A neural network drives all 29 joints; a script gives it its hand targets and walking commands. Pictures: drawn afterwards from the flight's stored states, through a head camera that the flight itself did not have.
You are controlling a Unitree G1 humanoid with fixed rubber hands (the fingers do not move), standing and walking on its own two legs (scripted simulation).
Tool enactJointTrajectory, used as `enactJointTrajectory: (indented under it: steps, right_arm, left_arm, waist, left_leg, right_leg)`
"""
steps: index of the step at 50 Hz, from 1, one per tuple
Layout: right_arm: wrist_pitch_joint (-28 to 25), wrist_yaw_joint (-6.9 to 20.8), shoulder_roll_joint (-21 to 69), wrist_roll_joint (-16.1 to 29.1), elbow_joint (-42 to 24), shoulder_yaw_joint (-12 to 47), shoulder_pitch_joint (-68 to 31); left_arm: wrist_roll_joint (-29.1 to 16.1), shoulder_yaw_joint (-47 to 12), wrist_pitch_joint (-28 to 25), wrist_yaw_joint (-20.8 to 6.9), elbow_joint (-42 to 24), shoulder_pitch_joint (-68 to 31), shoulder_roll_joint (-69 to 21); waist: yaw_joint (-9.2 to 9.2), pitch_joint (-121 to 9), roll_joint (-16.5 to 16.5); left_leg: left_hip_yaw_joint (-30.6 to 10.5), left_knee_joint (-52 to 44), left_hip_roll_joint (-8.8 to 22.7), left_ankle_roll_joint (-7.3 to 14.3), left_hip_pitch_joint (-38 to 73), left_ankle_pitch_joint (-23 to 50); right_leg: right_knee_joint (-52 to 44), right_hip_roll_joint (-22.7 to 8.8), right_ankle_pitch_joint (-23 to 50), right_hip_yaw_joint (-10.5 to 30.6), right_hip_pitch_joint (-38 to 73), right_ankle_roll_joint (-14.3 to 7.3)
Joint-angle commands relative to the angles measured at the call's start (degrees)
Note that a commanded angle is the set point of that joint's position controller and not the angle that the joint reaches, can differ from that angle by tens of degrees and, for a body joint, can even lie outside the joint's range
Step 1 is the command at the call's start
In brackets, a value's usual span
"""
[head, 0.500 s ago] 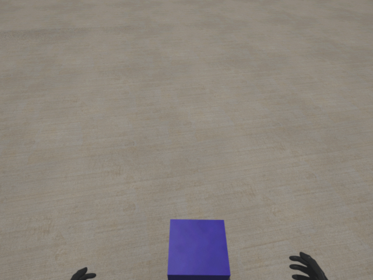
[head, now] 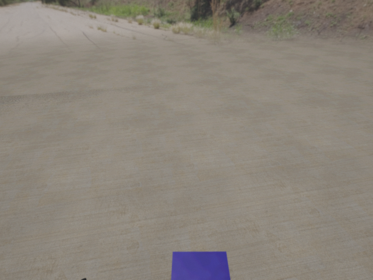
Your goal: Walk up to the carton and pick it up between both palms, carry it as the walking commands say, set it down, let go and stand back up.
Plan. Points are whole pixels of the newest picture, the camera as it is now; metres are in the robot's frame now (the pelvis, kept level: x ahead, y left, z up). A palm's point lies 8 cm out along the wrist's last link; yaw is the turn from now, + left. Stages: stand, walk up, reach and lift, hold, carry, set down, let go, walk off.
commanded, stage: stand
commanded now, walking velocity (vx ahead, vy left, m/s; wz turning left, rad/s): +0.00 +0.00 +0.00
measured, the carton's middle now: out of the picture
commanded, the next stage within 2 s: none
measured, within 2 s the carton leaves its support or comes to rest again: neither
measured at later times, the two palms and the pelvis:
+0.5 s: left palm out of the picture +0.12 +0.26 -0.09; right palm out of the picture +0.08 -0.27 -0.08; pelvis +0.00 +0.00 +0.00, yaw +0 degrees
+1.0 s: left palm out of the picture +0.08 +0.25 -0.10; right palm out of the picture +0.04 -0.28 -0.10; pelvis -0.02 -0.01 +0.00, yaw +0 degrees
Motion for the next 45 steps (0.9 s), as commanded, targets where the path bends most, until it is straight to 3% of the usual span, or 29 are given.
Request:
enactJointTrajectory:
  steps: [1,2,3,14,16,24,25,28,29,33,34,39,40,42,43,44,45]
  right_arm:
    - [-2.4,-0.5,-12.7,-0.9,-0.5,-3.2,-0.1]
    - [-2.4,-0.6,-12.3,-1.0,-0.4,-3.1,0.3]
    - [-2.4,-0.5,-12.3,-0.7,-0.1,-2.9,0.5]
    - [-2.5,-0.7,-13.4,-0.6,1.9,-2.8,0.2]
    - [-2.5,-0.9,-12.6,-0.7,2.3,-2.7,0.1]
    - [-2.8,-0.9,-12.9,-0.4,3.7,-2.4,-0.3]
    - [-2.9,-1.1,-12.7,-0.3,4.2,-2.4,0.1]
    - [-2.7,-1.4,-13.0,-0.3,4.5,-2.7,-0.2]
    - [-2.6,-1.4,-13.5,-0.7,4.5,-2.7,-0.7]
    - [-2.5,-1.5,-13.1,-0.3,5.9,-2.2,0.5]
    - [-2.5,-1.2,-12.7,0.1,5.6,-2.0,-0.6]
    - [-2.5,-1.1,-13.6,-0.1,6.6,-2.2,-0.9]
    - [-2.6,-1.1,-13.4,-0.2,7.3,-2.3,0.3]
    - [-2.6,-0.9,-13.6,0.0,8.3,-2.2,0.8]
    - [-2.6,-1.0,-13.8,-0.4,8.0,-2.3,0.5]
    - [-2.5,-1.0,-13.4,-0.3,8.2,-2.3,0.5]
    - [-2.6,-1.1,-13.4,-0.3,8.3,-2.2,0.8]
  left_arm:
    - [-0.1,0.3,-2.1,0.0,-6.3,-3.0,13.7]
    - [0.0,0.4,-2.0,0.1,-5.9,-2.6,13.7]
    - [-0.3,0.4,-2.1,0.2,-6.0,-2.8,14.0]
    - [-0.6,0.3,-1.8,0.2,-3.4,-2.6,13.6]
    - [-0.5,0.2,-2.0,0.2,-2.9,-3.5,13.7]
    - [-1.1,-0.1,-1.8,0.5,-1.1,-3.9,13.2]
    - [-1.1,-0.1,-1.5,0.5,-1.1,-3.8,13.6]
    - [-0.9,-0.3,-1.5,0.7,-0.2,-4.2,12.8]
    - [-0.8,-0.6,-1.4,0.7,0.0,-3.7,12.8]
    - [-1.1,-0.3,-1.3,0.7,1.3,-2.9,13.8]
    - [-0.8,-0.5,-1.5,0.6,1.4,-3.5,13.7]
    - [-0.6,-0.6,-1.4,0.6,2.5,-3.8,14.3]
    - [-1.0,-0.6,-1.3,0.6,2.8,-2.9,14.0]
    - [-0.6,-0.4,-1.3,0.6,3.0,-3.4,14.8]
    - [-0.9,-0.3,-1.3,0.6,2.9,-3.3,15.1]
    - [-0.6,-0.5,-1.2,0.6,3.2,-3.9,14.5]
    - [-0.7,-0.6,-1.3,0.5,3.5,-2.8,14.4]
  waist:
    - [1.52,13.5,-1.8]
    - [1.46,14.7,-1.6]
    - [1.43,14.6,-3.7]
    - [2.10,15.0,-0.4]
    - [1.67,15.4,-2.3]
    - [2.21,12.5,0.1]
    - [2.14,12.5,-1.0]
    - [1.75,13.0,-1.2]
    - [2.51,14.8,-0.4]
    - [2.80,16.3,-0.8]
    - [2.04,14.4,-0.9]
    - [1.79,16.4,-2.2]
    - [2.36,17.2,-0.9]
    - [2.18,16.9,-2.9]
    - [2.25,17.2,-1.4]
    - [1.46,17.5,-2.3]
    - [2.10,17.0,-2.5]
  left_leg:
    - [-14.3,-13.0,7.9,0.0,-5.7,-8.5]
    - [-13.7,-12.8,7.5,0.4,-5.6,-7.1]
    - [-13.4,-12.8,7.4,0.2,-5.5,-5.7]
    - [-14.3,-14.2,8.5,0.3,-6.0,-6.9]
    - [-13.4,-13.2,8.1,0.4,-4.3,-4.1]
    - [-13.3,-13.5,8.9,-0.1,-1.5,4.4]
    - [-13.2,-13.4,8.8,-0.1,-1.2,4.4]
    - [-13.4,-13.8,9.1,-0.1,-0.9,4.8]
    - [-13.1,-14.3,8.9,-0.1,-2.2,3.1]
    - [-13.3,-15.4,9.2,0.0,-2.6,0.3]
    - [-13.4,-15.2,9.2,0.3,-2.0,-0.9]
    - [-13.1,-15.4,8.7,0.6,-2.9,-5.6]
    - [-13.2,-15.9,8.7,0.7,-3.3,-5.8]
    - [-13.3,-15.8,8.5,0.6,-2.8,-7.8]
    - [-13.6,-16.2,8.7,0.9,-3.6,-8.5]
    - [-13.6,-16.3,8.6,0.8,-3.1,-8.3]
    - [-13.3,-15.6,8.6,1.0,-2.6,-8.0]
  right_leg:
    - [-10.3,-8.1,-12.7,10.6,3.0,-2.2]
    - [-10.6,-8.4,-12.4,10.3,3.0,-2.0]
    - [-10.3,-8.5,-11.8,10.2,2.8,-2.0]
    - [-10.1,-8.7,-8.4,9.8,4.7,-2.1]
    - [-10.6,-9.2,-7.8,10.3,3.1,-2.1]
    - [-8.2,-9.0,2.5,8.6,6.7,-2.4]
    - [-7.7,-8.9,3.2,8.2,6.6,-2.4]
    - [-8.0,-8.4,2.4,8.4,6.2,-2.4]
    - [-8.0,-8.4,2.2,8.4,6.0,-2.3]
    - [-9.1,-8.8,0.9,8.9,5.3,-2.1]
    - [-9.7,-9.2,-0.3,9.9,6.7,-2.2]
    - [-11.9,-8.9,-6.5,10.7,4.6,-1.8]
    - [-12.2,-9.2,-5.4,10.7,4.3,-2.2]
    - [-13.5,-9.1,-8.9,11.2,4.1,-2.0]
    - [-13.4,-9.1,-8.8,11.5,3.6,-2.1]
    - [-13.5,-8.9,-9.7,11.1,3.5,-1.8]
    - [-14.3,-9.3,-10.6,11.6,3.3,-1.9]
